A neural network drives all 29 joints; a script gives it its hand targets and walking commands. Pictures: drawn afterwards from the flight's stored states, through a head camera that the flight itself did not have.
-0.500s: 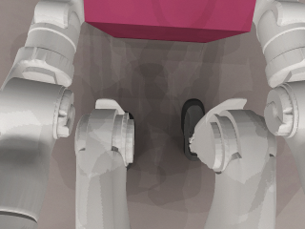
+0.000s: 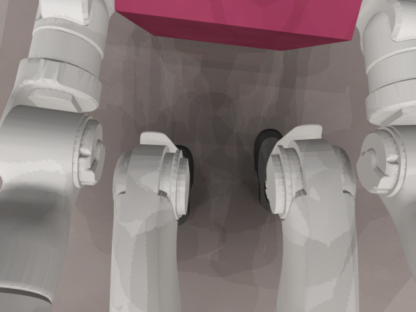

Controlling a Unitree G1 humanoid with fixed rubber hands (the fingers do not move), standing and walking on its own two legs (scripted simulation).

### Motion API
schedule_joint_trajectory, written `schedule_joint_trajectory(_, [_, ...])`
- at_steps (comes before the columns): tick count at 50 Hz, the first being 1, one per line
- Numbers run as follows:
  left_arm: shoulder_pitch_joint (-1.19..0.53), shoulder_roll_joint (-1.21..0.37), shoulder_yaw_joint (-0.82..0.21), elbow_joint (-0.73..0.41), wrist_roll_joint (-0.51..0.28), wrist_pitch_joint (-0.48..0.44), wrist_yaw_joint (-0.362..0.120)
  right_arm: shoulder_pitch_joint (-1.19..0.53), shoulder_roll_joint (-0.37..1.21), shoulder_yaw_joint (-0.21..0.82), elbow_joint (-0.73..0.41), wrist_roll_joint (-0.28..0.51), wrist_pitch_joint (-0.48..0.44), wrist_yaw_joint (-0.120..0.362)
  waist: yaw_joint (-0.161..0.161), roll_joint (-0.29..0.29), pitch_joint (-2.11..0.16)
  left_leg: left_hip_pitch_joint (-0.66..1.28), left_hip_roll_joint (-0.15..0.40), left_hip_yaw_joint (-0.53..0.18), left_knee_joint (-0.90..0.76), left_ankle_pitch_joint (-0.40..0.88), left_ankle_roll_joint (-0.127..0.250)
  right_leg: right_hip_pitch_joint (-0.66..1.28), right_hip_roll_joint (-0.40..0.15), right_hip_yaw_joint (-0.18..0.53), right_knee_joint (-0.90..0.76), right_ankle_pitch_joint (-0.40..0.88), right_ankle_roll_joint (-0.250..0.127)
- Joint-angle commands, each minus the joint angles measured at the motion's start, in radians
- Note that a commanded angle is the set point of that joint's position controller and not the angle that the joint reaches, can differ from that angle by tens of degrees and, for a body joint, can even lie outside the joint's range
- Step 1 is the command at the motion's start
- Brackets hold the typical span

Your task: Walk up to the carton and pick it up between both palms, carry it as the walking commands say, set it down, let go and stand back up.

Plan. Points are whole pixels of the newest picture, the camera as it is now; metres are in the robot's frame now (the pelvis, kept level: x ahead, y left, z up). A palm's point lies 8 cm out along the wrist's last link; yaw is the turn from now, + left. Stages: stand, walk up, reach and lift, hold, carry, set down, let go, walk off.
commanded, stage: reach and lift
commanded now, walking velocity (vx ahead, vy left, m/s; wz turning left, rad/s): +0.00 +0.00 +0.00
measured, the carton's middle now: out of the picture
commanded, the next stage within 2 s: none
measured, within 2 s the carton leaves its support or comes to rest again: neither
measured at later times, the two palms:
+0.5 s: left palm out of the picture +0.56 +0.12 -0.12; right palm out of the picture +0.52 -0.22 -0.12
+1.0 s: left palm out of the picture +0.54 +0.14 -0.05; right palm out of the picture +0.50 -0.21 -0.05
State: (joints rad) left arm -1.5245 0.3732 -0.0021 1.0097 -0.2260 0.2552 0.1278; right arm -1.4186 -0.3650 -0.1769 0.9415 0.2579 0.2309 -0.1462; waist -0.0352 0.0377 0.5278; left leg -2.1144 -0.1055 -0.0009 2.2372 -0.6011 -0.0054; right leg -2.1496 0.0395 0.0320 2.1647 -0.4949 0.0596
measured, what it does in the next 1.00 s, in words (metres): rises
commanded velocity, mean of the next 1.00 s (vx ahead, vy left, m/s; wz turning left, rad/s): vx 0.00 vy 0.00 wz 0.00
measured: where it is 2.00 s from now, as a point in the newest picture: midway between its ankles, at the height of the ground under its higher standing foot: (223, 190)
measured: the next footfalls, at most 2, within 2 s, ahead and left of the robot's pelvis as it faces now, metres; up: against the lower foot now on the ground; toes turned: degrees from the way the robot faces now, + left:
none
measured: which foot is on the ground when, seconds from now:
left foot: down 0.00-1.00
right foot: down 0.00-1.00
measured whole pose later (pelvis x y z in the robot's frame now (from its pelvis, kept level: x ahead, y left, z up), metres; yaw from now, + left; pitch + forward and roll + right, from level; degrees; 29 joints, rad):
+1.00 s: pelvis -0.01 +0.01 +0.08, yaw -1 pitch +26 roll -3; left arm -1.35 0.28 0.17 0.66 -0.10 0.47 0.11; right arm -1.25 -0.24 -0.39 0.52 0.02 0.49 -0.08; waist -0.02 0.06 0.53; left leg -1.87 -0.14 -0.06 1.97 -0.56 -0.02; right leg -1.89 0.08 0.04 1.89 -0.46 0.08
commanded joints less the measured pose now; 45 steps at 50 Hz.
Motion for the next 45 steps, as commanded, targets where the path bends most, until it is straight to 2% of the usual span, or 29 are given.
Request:
schedule_joint_trajectory(1, [-0.729,-1.073,-0.195,-0.254,-0.042,-0.011,-0.235,-1.001,0.883,0.32,-0.416,0.031,-0.021,0.227,-0.103,0.019,-1.926,0.699,-0.029,0.033,-0.243,0.284,0.017,0.758,0.041,-0.142,-0.16,0.245,-0.043])
schedule_joint_trajectory(3, [-0.721,-1.067,-0.162,-0.356,-0.05,-0.016,-0.257,-0.977,0.996,0.312,-0.51,-0.007,-0.004,0.238,-0.093,-0.066,-2.039,0.68,-0.045,0.035,-0.262,0.333,0.038,0.845,0.074,-0.143,-0.18,0.304,-0.032])
schedule_joint_trajectory(4, [-0.647,-1.065,-0.082,-0.169,0.004,0.002,-0.274,-0.949,0.98,0.282,-0.358,-0.029,0.011,0.244,-0.065,-0.042,-1.825,0.525,-0.04,0.068,-0.262,0.191,0.037,0.78,0.06,-0.131,-0.211,0.174,-0.033])
schedule_joint_trajectory(5, [-0.734,-1.11,-0.171,-0.361,-0.053,-0.004,-0.276,-0.968,0.986,0.317,-0.483,-0.014,0.011,0.248,-0.118,-0.059,-2.026,0.677,-0.039,0.011,-0.275,0.323,0.036,0.843,0.068,-0.156,-0.157,0.311,-0.031])
schedule_joint_trajectory(7, [-0.721,-1.068,-0.154,-0.373,-0.021,-0.009,-0.278,-0.935,1.04,0.327,-0.482,0.017,0.015,0.257,-0.051,-0.014,-2.097,0.636,-0.045,0.066,-0.25,0.355,0.03,0.908,0.085,-0.125,-0.179,0.373,-0.039])
schedule_joint_trajectory(8, [-0.696,-1.114,-0.173,-0.337,-0.032,0.005,-0.284,-0.881,1.028,0.323,-0.445,-0.021,0.029,0.255,-0.104,-0.024,-2.106,0.682,-0.042,0.046,-0.249,0.396,0.024,0.906,0.073,-0.152,-0.17,0.397,-0.037])
schedule_joint_trajectory(9, [-0.754,-1.06,-0.177,-0.458,-0.021,0.001,-0.278,-0.884,1.122,0.349,-0.459,0.031,0.043,0.256,-0.022,0.002,-2.182,0.73,-0.038,0.056,-0.277,0.398,0.032,0.955,0.079,-0.131,-0.185,0.398,-0.03])
schedule_joint_trajectory(10, [-0.731,-1.022,-0.161,-0.463,-0.017,-0.011,-0.281,-0.773,1.112,0.333,-0.379,0.003,0.062,0.268,-0.048,-0.076,-2.124,0.649,-0.035,0.05,-0.274,0.365,0.034,0.934,0.08,-0.123,-0.192,0.391,-0.025])
schedule_joint_trajectory(12, [-0.729,-1.032,-0.183,-0.536,-0.005,0.0,-0.278,-0.815,1.179,0.385,-0.504,0.027,0.068,0.256,0.019,-0.058,-2.299,0.663,-0.043,0.071,-0.27,0.461,0.028,1.083,0.098,-0.1,-0.188,0.538,-0.03])
schedule_joint_trajectory(14, [-0.688,-1.052,-0.201,-0.564,-0.033,0.011,-0.288,-0.797,1.162,0.422,-0.548,0.011,0.081,0.247,-0.025,-0.124,-2.384,0.627,-0.055,0.081,-0.267,0.458,0.032,1.203,0.092,-0.103,-0.181,0.614,-0.014])
schedule_joint_trajectory(15, [-0.757,-0.973,-0.219,-0.695,-0.038,0.015,-0.275,-0.851,1.178,0.468,-0.665,0.074,0.089,0.232,0.055,-0.106,-2.564,0.662,-0.065,0.099,-0.268,0.499,0.036,1.351,0.106,-0.063,-0.191,0.708,-0.02])
schedule_joint_trajectory(16, [-0.673,-0.997,-0.234,-0.62,-0.036,0.023,-0.272,-0.859,1.129,0.474,-0.632,0.062,0.09,0.23,0.032,-0.145,-2.484,0.645,-0.057,0.09,-0.268,0.481,0.025,1.249,0.097,-0.094,-0.158,0.646,-0.007])
schedule_joint_trajectory(17, [-0.721,-0.941,-0.236,-0.663,-0.032,0.021,-0.262,-0.912,1.134,0.509,-0.692,0.093,0.086,0.225,0.107,-0.08,-2.521,0.668,-0.066,0.099,-0.259,0.518,0.028,1.289,0.097,-0.051,-0.16,0.687,-0.015])
schedule_joint_trajectory(18, [-0.705,-0.953,-0.213,-0.602,-0.021,0.036,-0.264,-0.864,1.14,0.485,-0.634,0.068,0.105,0.224,0.066,-0.113,-2.465,0.641,-0.062,0.092,-0.292,0.45,0.031,1.311,0.1,-0.06,-0.194,0.641,-0.009])
schedule_joint_trajectory(22, [-0.686,-0.992,-0.203,-0.651,-0.009,0.066,-0.258,-0.933,1.032,0.453,-0.757,0.037,0.103,0.193,0.071,-0.045,-2.484,0.723,-0.067,0.084,-0.326,0.421,0.015,1.262,0.099,-0.059,-0.244,0.509,-0.011])
schedule_joint_trajectory(24, [-0.71,-0.989,-0.236,-0.725,-0.044,0.07,-0.247,-0.932,0.98,0.474,-0.801,0.034,0.111,0.178,0.021,-0.029,-2.554,0.784,-0.073,0.068,-0.334,0.474,0.005,1.293,0.088,-0.06,-0.24,0.545,-0.017])
schedule_joint_trajectory(25, [-0.745,-0.926,-0.205,-0.703,-0.011,0.072,-0.244,-0.94,0.967,0.45,-0.736,0.024,0.115,0.178,0.059,-0.008,-2.472,0.732,-0.066,0.071,-0.341,0.405,0.01,1.225,0.095,-0.048,-0.253,0.473,-0.022])
schedule_joint_trajectory(26, [-0.827,-0.908,-0.223,-0.683,-0.024,0.062,-0.243,-0.836,0.956,0.372,-0.541,-0.02,0.134,0.191,0.008,-0.001,-2.283,0.683,-0.044,0.064,-0.367,0.339,0.006,1.122,0.086,-0.057,-0.264,0.4,-0.028])
schedule_joint_trajectory(27, [-0.774,-0.952,-0.212,-0.643,-0.014,0.074,-0.239,-0.806,1.037,0.37,-0.569,-0.042,0.14,0.193,-0.009,-0.092,-2.3,0.764,-0.052,0.06,-0.391,0.313,0.006,1.113,0.093,-0.088,-0.31,0.348,-0.026])
schedule_joint_trajectory(28, [-0.757,-0.954,-0.189,-0.556,0.027,0.079,-0.243,-0.863,1.013,0.371,-0.556,-0.032,0.132,0.203,0.027,-0.057,-2.198,0.731,-0.04,0.05,-0.391,0.305,0.008,1.026,0.087,-0.075,-0.304,0.33,-0.023])
schedule_joint_trajectory(31, [-0.828,-1.005,-0.2,-0.551,0.001,0.086,-0.26,-0.9,1.064,0.349,-0.544,-0.042,0.137,0.218,-0.027,-0.019,-2.189,0.731,-0.039,0.059,-0.426,0.161,0.012,1.035,0.077,-0.087,-0.343,0.222,-0.028])
schedule_joint_trajectory(32, [-0.75,-1.081,-0.191,-0.463,0.006,0.103,-0.272,-0.86,1.036,0.293,-0.478,-0.082,0.144,0.222,-0.083,-0.024,-2.189,0.734,-0.039,0.039,-0.432,0.181,0.009,0.989,0.078,-0.124,-0.338,0.207,-0.036])
schedule_joint_trajectory(33, [-0.685,-1.125,-0.158,-0.319,0.036,0.111,-0.287,-0.874,1.053,0.306,-0.413,-0.111,0.137,0.233,-0.07,-0.041,-2.004,0.644,-0.043,0.054,-0.467,0.109,0.01,0.916,0.071,-0.145,-0.367,0.125,-0.038])
schedule_joint_trajectory(35, [-0.736,-1.105,-0.094,-0.36,0.077,0.107,-0.312,-0.846,1.084,0.23,-0.346,-0.15,0.146,0.266,-0.044,0.008,-1.959,0.66,-0.021,0.054,-0.468,0.045,0.009,0.799,0.072,-0.136,-0.36,0.041,-0.049])
schedule_joint_trajectory(38, [-0.662,-1.239,-0.148,-0.347,0.059,0.127,-0.319,-0.791,1.073,0.231,-0.417,-0.158,0.141,0.315,-0.119,0.043,-2.165,0.87,-0.025,0.02,-0.485,0.197,-0.018,0.773,0.083,-0.175,-0.359,0.16,-0.068])
schedule_joint_trajectory(42, [-0.597,-1.243,-0.193,-0.472,0.019,0.157,-0.283,-0.889,1.036,0.332,-0.66,-0.045,0.16,0.344,-0.088,0.06,-2.57,1.215,-0.039,-0.05,-0.465,0.546,-0.019,0.798,0.097,-0.186,-0.348,0.347,-0.05])
schedule_joint_trajectory(43, [-0.648,-1.281,-0.287,-0.656,-0.047,0.156,-0.269,-0.882,1.04,0.38,-0.776,-0.018,0.168,0.333,-0.149,0.051,-2.758,1.35,-0.033,-0.074,-0.463,0.691,-0.028,0.928,0.111,-0.195,-0.365,0.44,-0.048])
schedule_joint_trajectory(44, [-0.645,-1.231,-0.227,-0.52,-0.012,0.161,-0.255,-0.816,1.019,0.326,-0.589,-0.069,0.183,0.335,-0.13,0.05,-2.507,1.178,-0.035,-0.075,-0.473,0.563,-0.027,0.802,0.096,-0.169,-0.368,0.313,-0.059])
schedule_joint_trajectory(45, [-0.693,-1.249,-0.337,-0.801,-0.103,0.161,-0.251,-0.833,1.058,0.405,-0.865,-0.012,0.185,0.328,-0.147,0.043,-2.897,1.474,-0.05,-0.06,-0.488,0.731,-0.035,1.05,0.125,-0.174,-0.4,0.495,-0.058])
